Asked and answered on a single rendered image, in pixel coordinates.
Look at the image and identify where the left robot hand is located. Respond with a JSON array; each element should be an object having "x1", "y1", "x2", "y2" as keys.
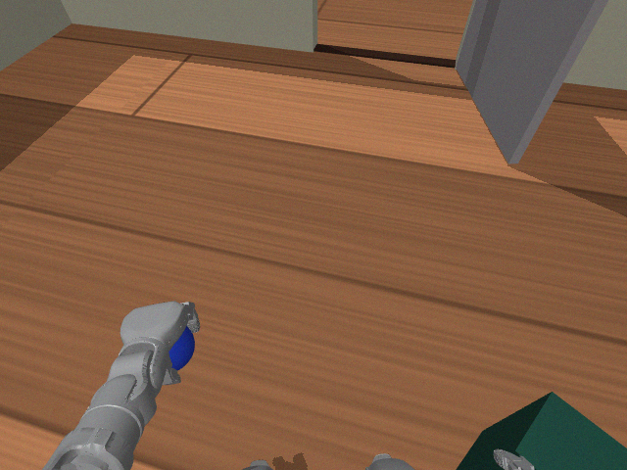
[{"x1": 121, "y1": 301, "x2": 200, "y2": 385}]

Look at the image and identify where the left robot arm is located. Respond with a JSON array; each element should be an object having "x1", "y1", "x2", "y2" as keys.
[{"x1": 42, "y1": 338, "x2": 169, "y2": 470}]

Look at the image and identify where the right robot hand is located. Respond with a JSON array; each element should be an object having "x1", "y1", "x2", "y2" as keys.
[{"x1": 494, "y1": 449, "x2": 534, "y2": 470}]

